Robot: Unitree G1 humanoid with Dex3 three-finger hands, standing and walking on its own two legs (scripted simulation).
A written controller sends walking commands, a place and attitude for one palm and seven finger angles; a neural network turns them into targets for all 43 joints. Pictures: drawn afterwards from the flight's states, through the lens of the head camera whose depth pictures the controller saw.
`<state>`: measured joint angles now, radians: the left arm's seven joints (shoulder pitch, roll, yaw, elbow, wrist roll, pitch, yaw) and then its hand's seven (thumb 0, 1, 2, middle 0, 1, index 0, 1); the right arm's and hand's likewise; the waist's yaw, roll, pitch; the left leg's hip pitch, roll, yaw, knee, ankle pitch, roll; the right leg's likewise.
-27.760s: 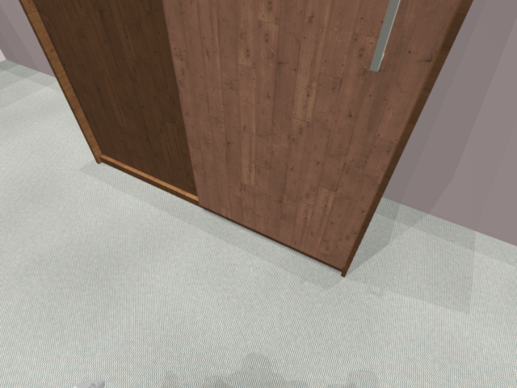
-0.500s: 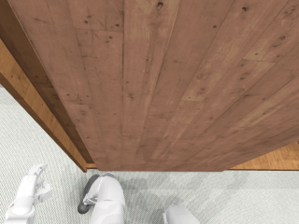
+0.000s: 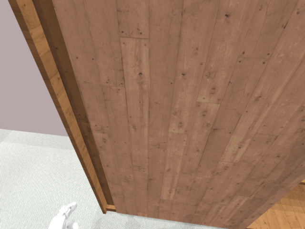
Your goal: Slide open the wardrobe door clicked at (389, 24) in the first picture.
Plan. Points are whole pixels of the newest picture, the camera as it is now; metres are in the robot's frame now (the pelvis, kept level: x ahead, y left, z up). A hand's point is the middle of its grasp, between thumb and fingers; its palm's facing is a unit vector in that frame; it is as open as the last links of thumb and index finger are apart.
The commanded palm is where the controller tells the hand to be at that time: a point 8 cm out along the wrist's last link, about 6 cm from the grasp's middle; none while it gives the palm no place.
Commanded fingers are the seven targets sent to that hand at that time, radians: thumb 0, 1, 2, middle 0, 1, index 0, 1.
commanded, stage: stop walking and hold the door there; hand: right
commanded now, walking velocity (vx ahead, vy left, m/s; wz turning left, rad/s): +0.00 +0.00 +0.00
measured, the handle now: out of the picture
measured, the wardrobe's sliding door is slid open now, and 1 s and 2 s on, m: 0.65 0.65 0.65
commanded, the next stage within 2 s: none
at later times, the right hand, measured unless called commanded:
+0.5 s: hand out of the picture +0.31 -0.38 +0.23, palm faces +0.71 +0.68 -0.16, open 5.9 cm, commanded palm +0.26 -0.37 +0.19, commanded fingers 0.00 -0.90 -0.90 0.45 1.40 0.45 1.40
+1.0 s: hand out of the picture +0.30 -0.38 +0.23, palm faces +0.53 +0.82 -0.20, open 5.7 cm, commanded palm +0.26 -0.40 +0.19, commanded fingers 0.00 -0.90 -0.90 0.45 1.40 0.45 1.40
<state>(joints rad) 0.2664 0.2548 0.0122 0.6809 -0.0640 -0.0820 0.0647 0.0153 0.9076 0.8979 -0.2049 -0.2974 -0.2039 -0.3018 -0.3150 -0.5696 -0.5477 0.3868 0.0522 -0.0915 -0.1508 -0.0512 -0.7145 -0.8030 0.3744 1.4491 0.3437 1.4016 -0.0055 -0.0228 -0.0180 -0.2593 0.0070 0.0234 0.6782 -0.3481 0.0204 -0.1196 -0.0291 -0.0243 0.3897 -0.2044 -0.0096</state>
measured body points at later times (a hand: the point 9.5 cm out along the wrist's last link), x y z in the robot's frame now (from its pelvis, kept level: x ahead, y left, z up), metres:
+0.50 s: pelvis -0.02 -0.01 +0.00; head -0.03 +0.00 +0.45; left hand +0.09 +0.26 -0.11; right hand +0.27 -0.41 +0.24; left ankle -0.02 +0.13 -0.75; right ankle +0.01 -0.11 -0.75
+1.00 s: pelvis -0.06 -0.09 -0.01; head -0.02 -0.07 +0.44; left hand +0.14 +0.13 -0.11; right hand +0.27 -0.42 +0.24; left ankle -0.09 +0.05 -0.71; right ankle +0.01 -0.13 -0.75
